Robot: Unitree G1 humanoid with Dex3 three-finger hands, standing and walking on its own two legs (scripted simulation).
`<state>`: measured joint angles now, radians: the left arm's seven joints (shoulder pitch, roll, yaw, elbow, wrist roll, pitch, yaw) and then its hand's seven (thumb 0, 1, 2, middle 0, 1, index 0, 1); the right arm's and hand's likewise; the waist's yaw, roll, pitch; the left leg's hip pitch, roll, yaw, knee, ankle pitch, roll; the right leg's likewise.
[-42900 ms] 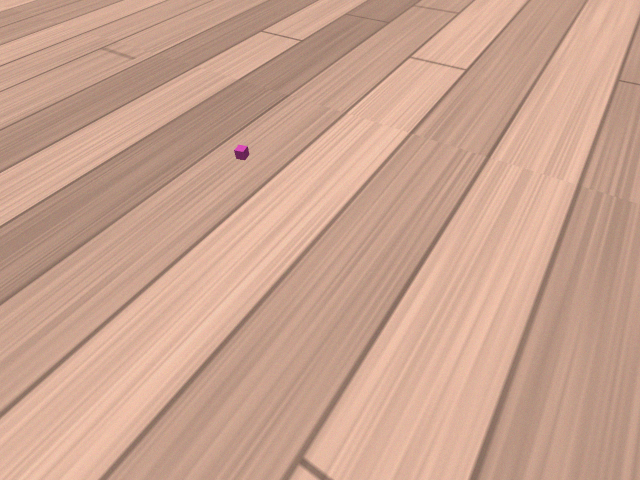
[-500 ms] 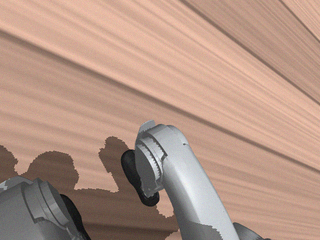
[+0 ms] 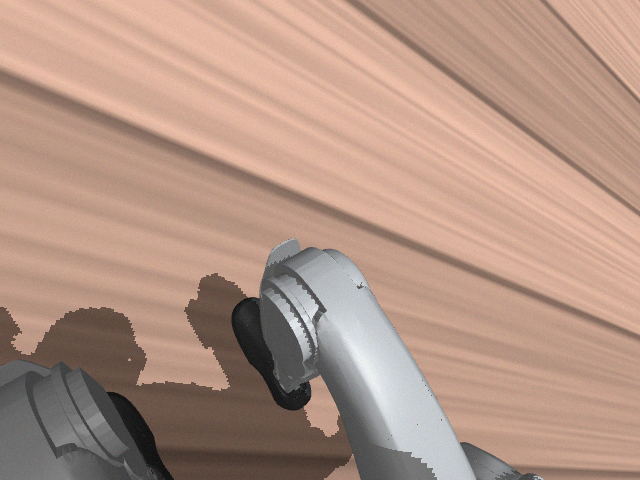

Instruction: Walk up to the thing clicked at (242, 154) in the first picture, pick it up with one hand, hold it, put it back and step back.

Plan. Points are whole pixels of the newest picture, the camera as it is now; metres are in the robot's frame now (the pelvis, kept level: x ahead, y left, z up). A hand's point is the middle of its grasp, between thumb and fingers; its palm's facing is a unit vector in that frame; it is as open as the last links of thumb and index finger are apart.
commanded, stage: open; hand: left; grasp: from above
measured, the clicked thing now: out of the picture +0.44 +0.37 -0.30
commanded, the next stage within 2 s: withdraw in 0.88 s
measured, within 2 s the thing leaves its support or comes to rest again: neither
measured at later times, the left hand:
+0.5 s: hand out of the picture +0.45 +0.35 -0.26, palm faces -0.09 -0.43 -0.90, open 11.9 cm
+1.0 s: hand out of the picture +0.44 +0.35 -0.26, palm faces -0.09 -0.43 -0.90, open 13.4 cm
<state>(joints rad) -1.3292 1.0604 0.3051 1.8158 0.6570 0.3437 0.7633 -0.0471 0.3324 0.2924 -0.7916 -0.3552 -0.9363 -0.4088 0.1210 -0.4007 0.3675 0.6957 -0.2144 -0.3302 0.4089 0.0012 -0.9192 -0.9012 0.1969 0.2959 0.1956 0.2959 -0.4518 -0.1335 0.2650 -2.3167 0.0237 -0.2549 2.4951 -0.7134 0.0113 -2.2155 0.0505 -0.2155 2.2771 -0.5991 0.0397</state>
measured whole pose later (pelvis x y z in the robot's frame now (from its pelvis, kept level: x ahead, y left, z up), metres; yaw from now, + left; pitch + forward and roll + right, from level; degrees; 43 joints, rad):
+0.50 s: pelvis +0.00 +0.00 +0.00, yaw +0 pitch +28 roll -16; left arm -1.33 1.08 0.29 1.80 0.64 0.34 0.76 0.00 -0.15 0.69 -0.42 -0.69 -0.41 -0.71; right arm 0.12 -0.41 0.38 0.68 -0.22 -0.35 0.40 0.00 -0.91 -0.90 0.20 0.30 0.20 0.30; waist -0.45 -0.15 0.28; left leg -2.30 0.02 -0.26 2.48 -0.71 0.01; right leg -2.20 0.05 -0.22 2.26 -0.60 0.04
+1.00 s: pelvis +0.00 +0.00 +0.01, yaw +0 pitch +28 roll -16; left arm -1.33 1.08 0.29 1.80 0.64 0.34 0.76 0.00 -0.39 0.91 -0.19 -0.90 -0.17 -0.91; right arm 0.12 -0.42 0.38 0.68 -0.22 -0.36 0.39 0.01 -0.90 -0.89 0.20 0.30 0.20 0.30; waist -0.45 -0.15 0.28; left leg -2.30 0.02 -0.26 2.48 -0.71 0.01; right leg -2.19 0.05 -0.22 2.26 -0.60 0.04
